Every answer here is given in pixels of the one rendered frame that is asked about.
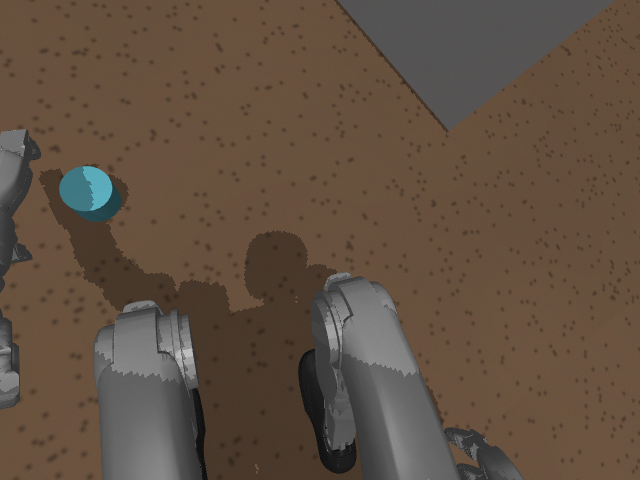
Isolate right robot foot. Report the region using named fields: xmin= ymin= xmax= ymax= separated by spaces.
xmin=298 ymin=349 xmax=357 ymax=474

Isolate right robot hand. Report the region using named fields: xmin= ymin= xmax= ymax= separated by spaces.
xmin=444 ymin=427 xmax=525 ymax=480

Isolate left robot hand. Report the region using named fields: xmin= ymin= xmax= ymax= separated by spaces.
xmin=0 ymin=129 xmax=41 ymax=263

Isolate tin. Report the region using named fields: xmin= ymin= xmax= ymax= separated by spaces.
xmin=59 ymin=166 xmax=121 ymax=222

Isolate left robot foot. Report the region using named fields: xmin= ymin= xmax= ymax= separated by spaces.
xmin=192 ymin=388 xmax=208 ymax=480

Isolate left robot arm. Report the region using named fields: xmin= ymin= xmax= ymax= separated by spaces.
xmin=0 ymin=209 xmax=20 ymax=410

